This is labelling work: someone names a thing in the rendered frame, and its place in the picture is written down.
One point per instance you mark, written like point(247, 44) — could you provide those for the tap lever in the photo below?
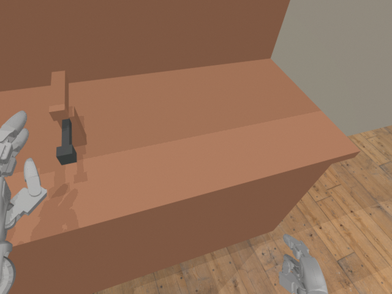
point(66, 153)

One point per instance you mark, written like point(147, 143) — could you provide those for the right robot hand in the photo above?
point(306, 276)

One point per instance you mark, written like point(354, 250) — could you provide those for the left robot hand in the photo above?
point(12, 139)

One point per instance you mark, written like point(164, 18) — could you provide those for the counter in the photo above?
point(189, 137)

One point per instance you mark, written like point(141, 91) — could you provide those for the robot left forearm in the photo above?
point(7, 268)

